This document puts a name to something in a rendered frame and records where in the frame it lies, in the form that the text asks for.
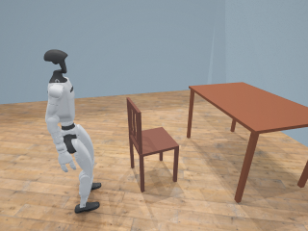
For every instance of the right robot forearm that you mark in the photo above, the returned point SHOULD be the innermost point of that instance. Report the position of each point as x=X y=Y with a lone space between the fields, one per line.
x=55 y=131

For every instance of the table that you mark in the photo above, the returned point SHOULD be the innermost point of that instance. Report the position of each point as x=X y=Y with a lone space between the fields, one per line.
x=258 y=111

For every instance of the robot right upper arm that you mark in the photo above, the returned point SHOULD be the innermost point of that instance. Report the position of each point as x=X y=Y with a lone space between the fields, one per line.
x=55 y=95

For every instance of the robot left thigh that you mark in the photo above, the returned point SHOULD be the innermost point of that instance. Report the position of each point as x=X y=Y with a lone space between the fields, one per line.
x=84 y=137

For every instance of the right robot shin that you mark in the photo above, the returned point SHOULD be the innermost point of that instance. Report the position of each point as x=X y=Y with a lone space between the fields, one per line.
x=84 y=189

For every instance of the robot right hand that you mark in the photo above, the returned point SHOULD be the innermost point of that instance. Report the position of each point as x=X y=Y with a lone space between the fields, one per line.
x=66 y=158

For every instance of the chair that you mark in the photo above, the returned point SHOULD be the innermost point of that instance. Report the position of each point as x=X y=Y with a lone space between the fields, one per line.
x=148 y=142

